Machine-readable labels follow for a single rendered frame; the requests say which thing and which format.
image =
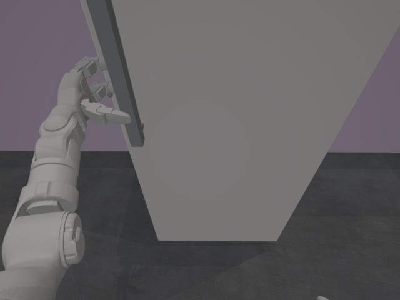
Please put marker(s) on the left robot forearm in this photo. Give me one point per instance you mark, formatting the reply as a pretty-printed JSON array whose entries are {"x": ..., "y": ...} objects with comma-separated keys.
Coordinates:
[{"x": 55, "y": 166}]

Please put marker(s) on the handle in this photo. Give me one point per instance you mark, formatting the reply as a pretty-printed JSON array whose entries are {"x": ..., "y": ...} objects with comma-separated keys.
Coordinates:
[{"x": 104, "y": 20}]

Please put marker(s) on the left robot hand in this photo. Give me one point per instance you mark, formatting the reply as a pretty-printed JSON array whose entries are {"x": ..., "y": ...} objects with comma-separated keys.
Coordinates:
[{"x": 74, "y": 90}]

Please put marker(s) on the fridge door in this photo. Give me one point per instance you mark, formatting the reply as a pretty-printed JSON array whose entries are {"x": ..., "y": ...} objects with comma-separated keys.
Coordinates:
[{"x": 241, "y": 101}]

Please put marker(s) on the robot left upper arm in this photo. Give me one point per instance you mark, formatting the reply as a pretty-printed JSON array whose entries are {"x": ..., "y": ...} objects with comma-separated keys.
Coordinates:
[{"x": 39, "y": 250}]

